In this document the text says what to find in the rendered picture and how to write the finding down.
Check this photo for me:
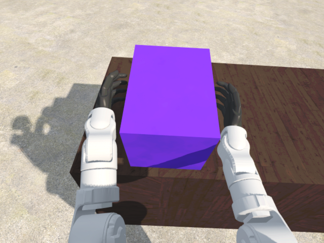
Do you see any robot left hand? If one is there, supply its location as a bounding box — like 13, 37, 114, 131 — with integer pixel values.
95, 70, 128, 109

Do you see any robot right hand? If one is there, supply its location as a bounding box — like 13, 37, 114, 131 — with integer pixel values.
214, 81, 242, 128

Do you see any pedestal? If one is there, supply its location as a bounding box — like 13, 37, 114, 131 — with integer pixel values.
70, 57, 324, 233

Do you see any left robot forearm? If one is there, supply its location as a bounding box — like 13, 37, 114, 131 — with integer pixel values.
68, 107, 119, 243

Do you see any robot left upper arm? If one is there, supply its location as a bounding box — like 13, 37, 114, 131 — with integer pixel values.
69, 213, 127, 243

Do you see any right robot forearm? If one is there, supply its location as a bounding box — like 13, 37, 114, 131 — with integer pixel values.
217, 126, 298, 243

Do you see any robot right upper arm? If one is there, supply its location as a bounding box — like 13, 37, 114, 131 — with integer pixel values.
236, 222, 297, 243

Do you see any carton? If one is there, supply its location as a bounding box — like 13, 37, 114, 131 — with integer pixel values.
119, 45, 221, 170

